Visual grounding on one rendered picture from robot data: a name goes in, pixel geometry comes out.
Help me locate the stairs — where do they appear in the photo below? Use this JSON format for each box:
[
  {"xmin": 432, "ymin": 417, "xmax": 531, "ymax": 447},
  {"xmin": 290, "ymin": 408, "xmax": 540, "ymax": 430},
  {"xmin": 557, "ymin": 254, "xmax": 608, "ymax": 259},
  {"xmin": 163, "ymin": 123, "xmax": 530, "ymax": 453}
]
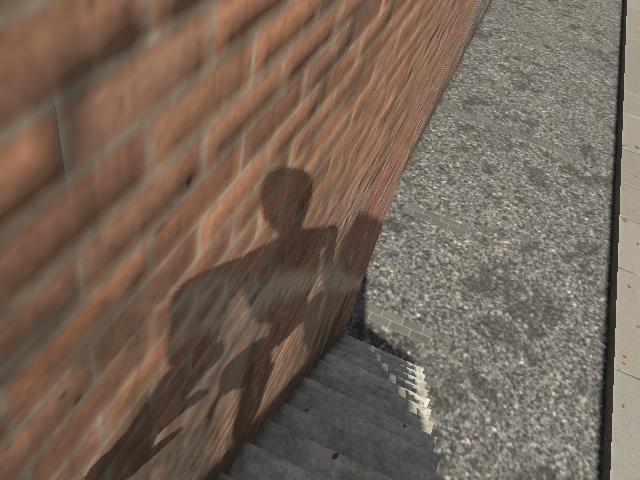
[{"xmin": 213, "ymin": 333, "xmax": 444, "ymax": 480}]

